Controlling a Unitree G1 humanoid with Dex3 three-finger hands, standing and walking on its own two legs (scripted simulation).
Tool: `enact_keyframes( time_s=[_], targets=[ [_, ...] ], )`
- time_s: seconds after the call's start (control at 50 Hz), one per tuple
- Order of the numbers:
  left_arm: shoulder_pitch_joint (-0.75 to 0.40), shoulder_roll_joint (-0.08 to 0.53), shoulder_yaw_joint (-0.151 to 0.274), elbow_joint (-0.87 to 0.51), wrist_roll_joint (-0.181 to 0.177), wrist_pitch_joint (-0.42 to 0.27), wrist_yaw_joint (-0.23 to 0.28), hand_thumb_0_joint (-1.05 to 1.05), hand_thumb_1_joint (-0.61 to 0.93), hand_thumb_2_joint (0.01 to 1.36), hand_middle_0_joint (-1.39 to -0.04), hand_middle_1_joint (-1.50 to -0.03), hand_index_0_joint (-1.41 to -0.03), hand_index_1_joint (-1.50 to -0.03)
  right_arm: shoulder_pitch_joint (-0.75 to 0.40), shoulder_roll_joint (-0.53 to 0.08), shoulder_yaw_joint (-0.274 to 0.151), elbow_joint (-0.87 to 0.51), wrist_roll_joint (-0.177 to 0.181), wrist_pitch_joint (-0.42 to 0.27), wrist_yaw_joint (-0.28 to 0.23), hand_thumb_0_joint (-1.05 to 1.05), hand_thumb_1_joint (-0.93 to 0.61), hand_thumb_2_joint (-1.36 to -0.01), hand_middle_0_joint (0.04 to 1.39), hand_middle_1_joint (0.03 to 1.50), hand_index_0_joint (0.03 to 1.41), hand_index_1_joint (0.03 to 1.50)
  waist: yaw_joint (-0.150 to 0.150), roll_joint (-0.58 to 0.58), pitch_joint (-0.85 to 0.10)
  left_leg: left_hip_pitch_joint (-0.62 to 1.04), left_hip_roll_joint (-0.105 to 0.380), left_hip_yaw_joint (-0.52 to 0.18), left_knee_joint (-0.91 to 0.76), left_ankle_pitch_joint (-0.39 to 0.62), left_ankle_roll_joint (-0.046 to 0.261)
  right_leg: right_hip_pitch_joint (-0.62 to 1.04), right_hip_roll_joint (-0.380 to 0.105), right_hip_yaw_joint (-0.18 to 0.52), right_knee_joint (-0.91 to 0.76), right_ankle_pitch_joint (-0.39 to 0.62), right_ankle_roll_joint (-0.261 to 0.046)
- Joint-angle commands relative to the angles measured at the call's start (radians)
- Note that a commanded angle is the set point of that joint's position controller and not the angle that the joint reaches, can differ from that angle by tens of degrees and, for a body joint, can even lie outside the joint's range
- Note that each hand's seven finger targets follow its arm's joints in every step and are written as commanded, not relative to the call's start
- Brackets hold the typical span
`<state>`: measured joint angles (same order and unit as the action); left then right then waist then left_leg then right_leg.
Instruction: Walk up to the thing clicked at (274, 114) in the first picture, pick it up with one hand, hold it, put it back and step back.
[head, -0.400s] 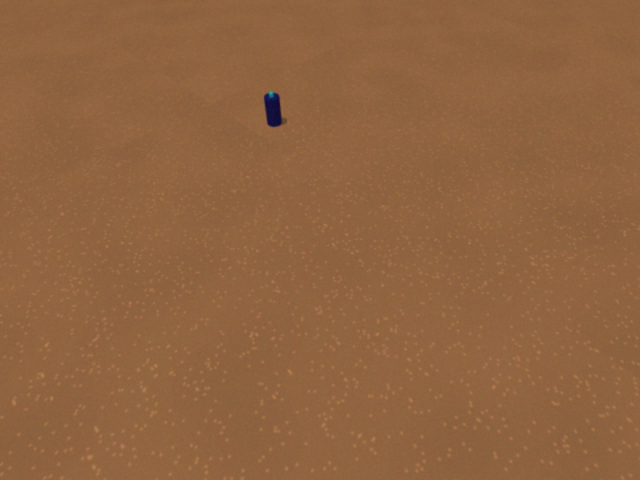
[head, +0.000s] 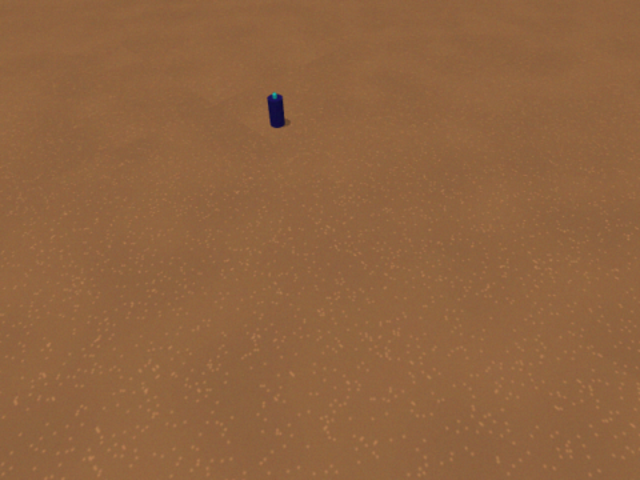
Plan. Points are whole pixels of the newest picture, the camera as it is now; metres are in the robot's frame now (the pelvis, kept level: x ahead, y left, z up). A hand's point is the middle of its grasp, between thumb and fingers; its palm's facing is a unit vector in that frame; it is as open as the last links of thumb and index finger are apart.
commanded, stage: stand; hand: left
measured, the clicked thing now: (276, 108) +2.04 +0.31 -0.69
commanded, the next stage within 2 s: walk up in 0.72 s
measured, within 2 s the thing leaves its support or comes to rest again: neither
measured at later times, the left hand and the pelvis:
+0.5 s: hand out of the picture +0.07 +0.25 -0.16, palm faces -0.01 -0.94 -0.34, open 7.4 cm; pelvis +0.00 +0.00 +0.00, yaw +0 degrees
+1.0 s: hand out of the picture +0.07 +0.32 -0.15, palm faces +0.09 -0.92 -0.38, open 7.4 cm; pelvis +0.06 +0.03 -0.01, yaw +5 degrees
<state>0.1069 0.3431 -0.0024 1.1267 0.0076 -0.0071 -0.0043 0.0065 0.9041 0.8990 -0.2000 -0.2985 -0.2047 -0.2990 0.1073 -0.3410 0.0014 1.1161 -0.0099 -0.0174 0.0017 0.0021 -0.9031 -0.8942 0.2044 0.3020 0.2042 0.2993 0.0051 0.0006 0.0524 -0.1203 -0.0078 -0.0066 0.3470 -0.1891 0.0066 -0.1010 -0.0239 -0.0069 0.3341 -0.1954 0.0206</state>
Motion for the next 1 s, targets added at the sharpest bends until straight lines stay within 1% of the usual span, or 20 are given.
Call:
enact_keyframes(
  time_s=[0.0,0.06,0.18,0.38,0.48,0.54,0.68,0.7,0.72,0.74,0.76,0.78,0.8,0.82,0.84,0.86,0.88,0.92,0.96,0.98],
  targets=[
    [-0.038,0.206,0.041,-0.061,0.002,-0.02,0.013,0.0,0.9,0.9,-0.2,-0.3,-0.2,-0.3,-0.04,-0.212,-0.039,-0.061,0.001,-0.019,-0.013,0.0,-0.9,-0.9,0.2,0.3,0.2,0.3,0.001,0.007,-0.065,-0.004,0.131,-0.105,-0.07,0.161,0.019,0.021,-0.105,0.076,-0.045,0.123,-0.043],
    [-0.032,0.204,0.041,-0.059,0.005,-0.019,0.013,0.0,0.9,0.9,-0.2,-0.3,-0.2,-0.3,-0.043,-0.215,-0.04,-0.061,0.002,-0.019,-0.013,0.0,-0.9,-0.9,0.2,0.3,0.2,0.3,0.0,0.004,-0.062,0.001,0.132,-0.11,-0.073,0.133,0.02,0.006,-0.104,0.075,-0.05,0.097,-0.041],
    [-0.034,0.208,0.043,-0.065,0.004,-0.022,0.015,0.0,0.9,0.9,-0.2,-0.3,-0.2,-0.3,-0.037,-0.216,-0.04,-0.064,0.001,-0.018,-0.014,0.0,-0.9,-0.9,0.2,0.3,0.2,0.3,-0.001,-0.007,-0.087,0.023,0.134,-0.104,-0.054,0.206,0.028,0.021,-0.111,0.075,-0.044,0.159,-0.042],
    [-0.022,0.204,0.043,-0.057,0.003,-0.018,0.012,0.0,0.9,0.9,-0.2,-0.3,-0.2,-0.3,-0.037,-0.217,-0.037,-0.059,0.003,-0.017,-0.013,0.0,-0.9,-0.9,0.2,0.3,0.2,0.3,0.002,0.001,-0.06,-0.002,0.127,-0.109,-0.07,0.132,0.021,0.013,-0.11,0.074,-0.056,0.104,-0.042],
    [-0.024,0.203,0.041,-0.06,0.001,-0.021,0.013,0.0,0.9,0.9,-0.2,-0.3,-0.2,-0.3,-0.037,-0.219,-0.036,-0.058,0.002,-0.016,-0.013,0.0,-0.9,-0.9,0.2,0.3,0.2,0.3,0.0,0.005,-0.069,0.009,0.127,-0.11,-0.059,0.167,0.02,0.013,-0.112,0.076,-0.056,0.121,-0.043],
    [-0.027,0.207,0.043,-0.065,0.004,-0.022,0.014,0.0,0.9,0.9,-0.2,-0.3,-0.2,-0.3,-0.029,-0.217,-0.035,-0.058,0.002,-0.018,-0.013,0.0,-0.9,-0.9,0.2,0.3,0.2,0.3,-0.001,-0.002,-0.085,0.011,0.128,-0.104,-0.052,0.196,0.021,0.036,-0.116,0.076,-0.055,0.165,-0.042],
    [-0.027,0.209,0.043,-0.064,0.001,-0.023,0.016,0.0,0.9,0.9,-0.2,-0.3,-0.2,-0.3,-0.035,-0.221,-0.036,-0.061,0.003,-0.017,-0.014,0.0,-0.9,-0.9,0.2,0.3,0.2,0.3,-0.001,-0.008,-0.088,0.029,0.134,-0.108,-0.046,0.231,0.023,0.034,-0.116,0.073,-0.053,0.18,-0.039],
    [0.033,0.349,0.117,-0.117,0.02,-0.048,-0.021,0.0,0.9,0.9,-0.2,-0.3,-0.2,-0.3,0.023,-0.332,-0.119,-0.116,-0.01,-0.036,0.02,0.0,-0.9,-0.9,0.2,0.3,0.2,0.3,0.0,-0.014,-0.212,0.007,0.111,-0.138,0.047,-0.379,0.11,0.059,-0.072,0.037,0.065,-0.341,-0.08],
    [0.021,0.325,0.117,-0.12,0.028,-0.05,-0.034,0.0,0.9,0.9,-0.2,-0.3,-0.2,-0.3,-0.006,-0.335,-0.124,-0.118,-0.02,-0.036,0.037,0.0,-0.9,-0.9,0.2,0.3,0.2,0.3,0.012,0.02,-0.113,-0.128,0.119,-0.179,0.042,-0.546,0.122,-0.033,-0.094,0.079,0.105,-0.495,-0.099],
    [0.015,0.31,0.12,-0.146,0.032,-0.055,-0.042,0.0,0.9,0.9,-0.2,-0.3,-0.2,-0.3,-0.04,-0.325,-0.127,-0.145,-0.021,-0.038,0.045,0.0,-0.9,-0.9,0.2,0.3,0.2,0.3,0.023,0.041,-0.043,-0.197,0.139,-0.206,0.052,-0.537,0.129,-0.104,-0.123,0.12,0.12,-0.514,-0.118],
    [0.013,0.292,0.118,-0.16,0.03,-0.059,-0.049,0.0,0.9,0.9,-0.2,-0.3,-0.2,-0.3,-0.067,-0.302,-0.124,-0.165,-0.021,-0.041,0.052,0.0,-0.9,-0.9,0.2,0.3,0.2,0.3,0.038,0.048,0.036,-0.283,0.138,-0.223,0.066,-0.506,0.128,-0.136,-0.136,0.147,0.122,-0.503,-0.127],
    [0.038,0.295,0.12,-0.162,0.029,-0.066,-0.051,0.0,0.9,0.9,-0.2,-0.3,-0.2,-0.3,-0.088,-0.277,-0.122,-0.185,-0.021,-0.047,0.057,0.0,-0.9,-0.9,0.2,0.3,0.2,0.3,0.056,0.016,0.059,-0.351,0.123,-0.194,0.106,-0.42,0.104,-0.086,-0.16,0.183,0.076,-0.471,-0.147],
    [0.108,0.326,0.132,-0.148,0.032,-0.073,-0.048,0.0,0.9,0.9,-0.2,-0.3,-0.2,-0.3,-0.106,-0.261,-0.123,-0.203,-0.019,-0.053,0.06,0.0,-0.9,-0.9,0.2,0.3,0.2,0.3,0.081,-0.037,0.018,-0.435,0.078,-0.128,0.181,-0.328,0.055,0.06,-0.204,0.253,-0.012,-0.478,-0.176],
    [0.186,0.377,0.148,-0.126,0.034,-0.076,-0.045,0.0,0.9,0.9,-0.2,-0.3,-0.2,-0.3,-0.161,-0.234,-0.116,-0.225,-0.017,-0.056,0.061,0.0,-0.9,-0.9,0.2,0.3,0.2,0.3,0.127,-0.146,0.027,-0.587,-0.006,0.021,0.335,-0.245,0.008,0.206,-0.304,0.381,-0.156,-0.561,-0.23],
    [0.185,0.416,0.159,-0.144,0.039,-0.081,-0.042,0.0,0.9,0.9,-0.2,-0.3,-0.2,-0.3,-0.182,-0.234,-0.113,-0.242,-0.024,-0.059,0.059,0.0,-0.9,-0.9,0.2,0.3,0.2,0.3,0.141,-0.202,0.051,-0.675,0.051,-0.011,0.476,-0.311,0.006,0.217,-0.434,0.513,-0.246,-0.552,-0.296],
    [0.123,0.419,0.16,-0.175,0.037,-0.085,-0.042,0.0,0.9,0.9,-0.2,-0.3,-0.2,-0.3,-0.163,-0.276,-0.12,-0.243,-0.019,-0.058,0.065,0.0,-0.9,-0.9,0.2,0.3,0.2,0.3,0.106,-0.135,0.081,-0.653,0.093,-0.066,0.51,-0.291,0.008,0.164,-0.441,0.511,-0.256,-0.566,-0.303],
    [0.081,0.399,0.155,-0.196,0.035,-0.088,-0.042,0.0,0.9,0.9,-0.2,-0.3,-0.2,-0.3,-0.119,-0.291,-0.126,-0.23,-0.016,-0.061,0.075,0.0,-0.9,-0.9,0.2,0.3,0.2,0.3,0.071,-0.108,0.088,-0.601,0.109,-0.069,0.494,-0.27,0.01,0.125,-0.393,0.432,-0.245,-0.546,-0.286],
    [0.016,0.397,0.149,-0.219,0.038,-0.088,-0.042,0.0,0.9,0.9,-0.2,-0.3,-0.2,-0.3,-0.075,-0.289,-0.131,-0.223,-0.007,-0.065,0.09,0.0,-0.9,-0.9,0.2,0.3,0.2,0.3,0.036,-0.171,0.087,-0.496,0.136,-0.072,0.377,-0.301,0.01,0.083,-0.337,0.276,-0.213,-0.421,-0.241],
    [0.0,0.393,0.144,-0.234,0.033,-0.085,-0.049,0.0,0.9,0.9,-0.2,-0.3,-0.2,-0.3,-0.039,-0.287,-0.139,-0.211,-0.01,-0.065,0.101,0.0,-0.9,-0.9,0.2,0.3,0.2,0.3,0.017,-0.172,0.049,-0.335,0.099,0.006,0.282,-0.206,0.009,0.012,-0.26,0.136,-0.169,-0.355,-0.2],
    [-0.045,0.386,0.137,-0.246,0.031,-0.08,-0.054,0.0,0.9,0.9,-0.2,-0.3,-0.2,-0.3,0.045,-0.278,-0.145,-0.193,-0.011,-0.063,0.098,0.0,-0.9,-0.9,0.2,0.3,0.2,0.3,-0.041,-0.149,0.019,-0.169,0.085,0.045,0.196,-0.096,0.002,-0.08,-0.228,0.066,-0.091,-0.329,-0.175]
  ],
)
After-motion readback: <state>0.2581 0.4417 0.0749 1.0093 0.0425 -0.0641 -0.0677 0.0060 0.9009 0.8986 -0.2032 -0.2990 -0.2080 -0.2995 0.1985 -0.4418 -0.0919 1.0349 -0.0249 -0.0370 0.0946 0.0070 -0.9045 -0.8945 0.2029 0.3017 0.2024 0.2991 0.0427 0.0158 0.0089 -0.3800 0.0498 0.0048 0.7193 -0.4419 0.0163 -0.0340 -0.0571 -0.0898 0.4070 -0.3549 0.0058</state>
